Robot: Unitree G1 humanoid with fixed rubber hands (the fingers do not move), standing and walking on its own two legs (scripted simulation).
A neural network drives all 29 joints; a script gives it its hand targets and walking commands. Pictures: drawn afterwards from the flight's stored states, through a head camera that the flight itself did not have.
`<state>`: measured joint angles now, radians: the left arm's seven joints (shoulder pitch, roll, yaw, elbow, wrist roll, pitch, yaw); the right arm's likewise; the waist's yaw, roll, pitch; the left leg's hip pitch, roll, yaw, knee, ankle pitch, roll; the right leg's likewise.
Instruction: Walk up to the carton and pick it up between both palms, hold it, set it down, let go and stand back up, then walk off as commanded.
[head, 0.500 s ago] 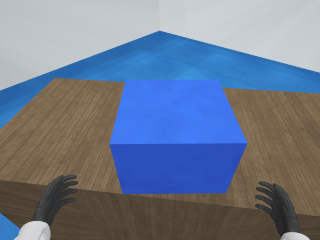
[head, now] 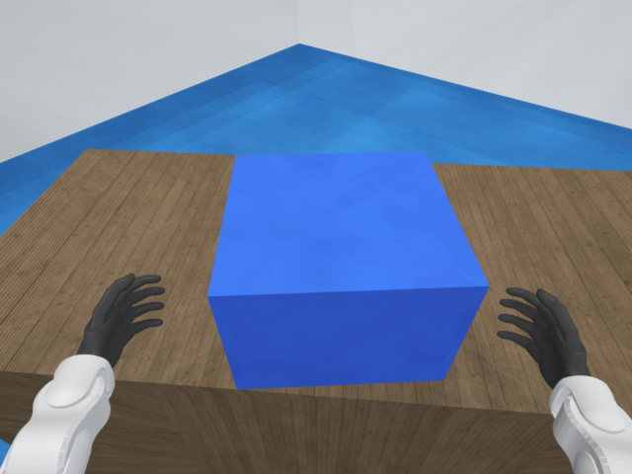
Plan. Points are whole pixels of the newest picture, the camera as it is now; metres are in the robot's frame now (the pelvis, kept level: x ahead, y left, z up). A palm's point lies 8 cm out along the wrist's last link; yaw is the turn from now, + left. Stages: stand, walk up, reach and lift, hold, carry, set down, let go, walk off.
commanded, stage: reach and lift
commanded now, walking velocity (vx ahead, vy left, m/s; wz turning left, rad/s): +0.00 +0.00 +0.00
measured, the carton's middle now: (336, 264) +0.43 -0.03 +0.02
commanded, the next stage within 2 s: none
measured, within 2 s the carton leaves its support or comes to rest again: neither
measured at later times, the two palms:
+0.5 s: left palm (122, 281) +0.34 +0.24 +0.11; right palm (571, 297) +0.29 -0.29 +0.12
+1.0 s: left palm (128, 208) +0.40 +0.23 +0.18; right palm (574, 223) +0.36 -0.30 +0.17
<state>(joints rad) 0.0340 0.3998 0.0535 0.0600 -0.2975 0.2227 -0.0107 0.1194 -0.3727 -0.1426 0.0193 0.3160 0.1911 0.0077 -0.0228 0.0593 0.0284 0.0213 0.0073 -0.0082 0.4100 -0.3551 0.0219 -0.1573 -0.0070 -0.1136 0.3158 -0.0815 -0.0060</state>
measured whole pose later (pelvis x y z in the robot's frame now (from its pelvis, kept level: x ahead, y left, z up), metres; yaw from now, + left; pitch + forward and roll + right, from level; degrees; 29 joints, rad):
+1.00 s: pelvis -0.01 -0.01 +0.00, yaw -1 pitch +2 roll -1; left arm -0.74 0.51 0.11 0.53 -0.31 0.54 -0.02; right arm -0.64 -0.53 -0.10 0.54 0.41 0.38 0.06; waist -0.05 -0.01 -0.02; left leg -0.14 0.00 0.00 0.42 -0.32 0.01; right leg -0.32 -0.01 -0.10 0.31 -0.04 -0.02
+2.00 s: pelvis -0.01 -0.01 -0.01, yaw +1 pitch +11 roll -1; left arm -0.92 0.38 -0.10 1.24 -0.34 -0.08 -0.04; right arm -0.79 -0.42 0.01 1.14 0.33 -0.12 0.00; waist -0.05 0.03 -0.12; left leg -0.36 -0.01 -0.03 0.52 -0.35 0.00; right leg -0.52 -0.04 -0.13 0.42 -0.08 -0.02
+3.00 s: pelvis -0.04 -0.03 -0.03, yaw +3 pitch +16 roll +0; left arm -1.14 0.33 -0.21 1.58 -0.44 -0.25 -0.01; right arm -1.00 -0.29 0.06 1.29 0.32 -0.15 -0.07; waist -0.07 0.01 -0.19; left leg -0.62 -0.02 -0.05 0.74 -0.40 -0.02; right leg -0.77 -0.05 -0.15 0.63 -0.14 -0.05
